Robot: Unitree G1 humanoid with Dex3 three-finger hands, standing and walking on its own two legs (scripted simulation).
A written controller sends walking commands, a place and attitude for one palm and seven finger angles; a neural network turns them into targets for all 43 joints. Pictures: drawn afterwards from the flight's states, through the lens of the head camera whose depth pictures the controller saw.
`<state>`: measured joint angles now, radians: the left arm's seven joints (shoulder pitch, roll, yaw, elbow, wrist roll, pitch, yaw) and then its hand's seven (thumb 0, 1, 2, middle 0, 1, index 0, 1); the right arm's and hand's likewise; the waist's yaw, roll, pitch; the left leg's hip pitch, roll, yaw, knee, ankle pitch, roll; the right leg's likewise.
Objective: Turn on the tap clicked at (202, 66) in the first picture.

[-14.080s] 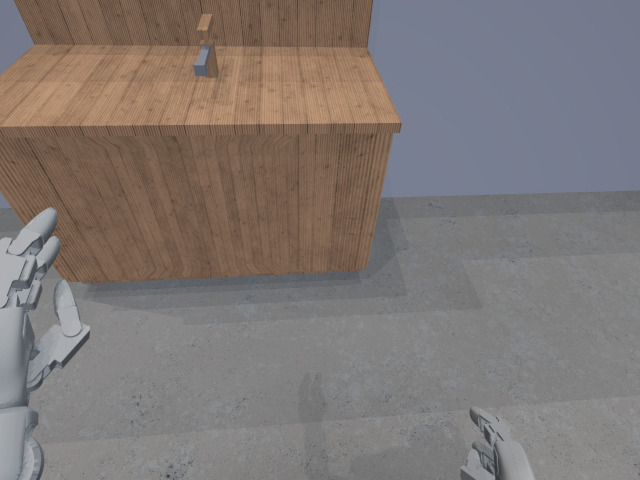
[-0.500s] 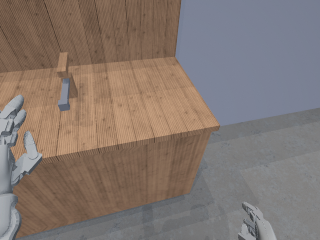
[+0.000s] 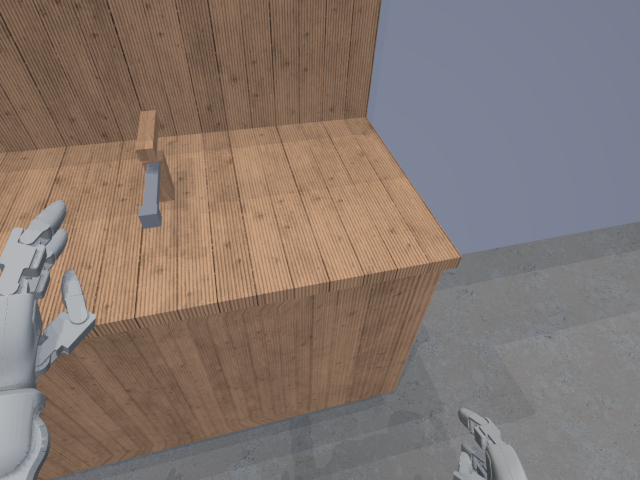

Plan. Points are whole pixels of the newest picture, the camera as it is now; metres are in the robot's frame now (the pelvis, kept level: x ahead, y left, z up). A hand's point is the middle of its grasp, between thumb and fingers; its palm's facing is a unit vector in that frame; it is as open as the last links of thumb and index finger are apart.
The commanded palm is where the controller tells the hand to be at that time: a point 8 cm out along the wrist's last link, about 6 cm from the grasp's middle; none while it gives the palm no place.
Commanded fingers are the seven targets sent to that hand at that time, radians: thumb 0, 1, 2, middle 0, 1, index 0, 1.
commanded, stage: come to a stop and stand still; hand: left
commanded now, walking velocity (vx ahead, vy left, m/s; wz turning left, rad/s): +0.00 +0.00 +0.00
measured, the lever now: (150, 216) +0.47 +0.33 +0.04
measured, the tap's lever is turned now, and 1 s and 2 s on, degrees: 0 0 0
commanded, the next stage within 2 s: look again from close up in 0.42 s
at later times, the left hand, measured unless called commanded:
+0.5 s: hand (117, 302) +0.24 +0.24 +0.15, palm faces +0.40 -0.84 -0.38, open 7.4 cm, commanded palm +0.18 +0.27 +0.17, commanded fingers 0.00 0.90 0.90 -0.20 -0.30 -0.20 -0.30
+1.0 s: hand (107, 304) +0.23 +0.25 +0.15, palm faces +0.41 -0.83 -0.37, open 7.4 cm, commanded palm +0.18 +0.28 +0.17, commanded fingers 0.00 0.90 0.90 -0.20 -0.30 -0.20 -0.30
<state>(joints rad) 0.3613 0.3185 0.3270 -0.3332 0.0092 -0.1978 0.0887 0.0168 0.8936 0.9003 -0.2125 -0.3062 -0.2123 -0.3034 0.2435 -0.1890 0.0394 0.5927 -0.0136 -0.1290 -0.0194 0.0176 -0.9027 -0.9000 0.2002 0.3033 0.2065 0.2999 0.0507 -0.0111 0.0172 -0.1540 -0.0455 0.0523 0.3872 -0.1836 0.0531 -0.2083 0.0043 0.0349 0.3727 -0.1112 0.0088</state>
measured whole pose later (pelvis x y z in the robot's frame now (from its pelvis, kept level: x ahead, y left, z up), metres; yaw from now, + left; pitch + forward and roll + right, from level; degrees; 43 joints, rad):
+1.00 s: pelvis +0.02 -0.01 +0.00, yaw +2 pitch -1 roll +0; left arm 0.43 0.34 0.32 -0.43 -0.03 -0.16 0.11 0.02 0.89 0.90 -0.21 -0.31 -0.21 -0.30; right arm 0.21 -0.20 0.01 0.59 0.00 -0.07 -0.06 0.02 -0.90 -0.90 0.20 0.30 0.20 0.30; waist 0.03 -0.01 0.03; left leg -0.16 -0.04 0.02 0.39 -0.21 0.04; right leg -0.20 0.01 0.00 0.37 -0.14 0.00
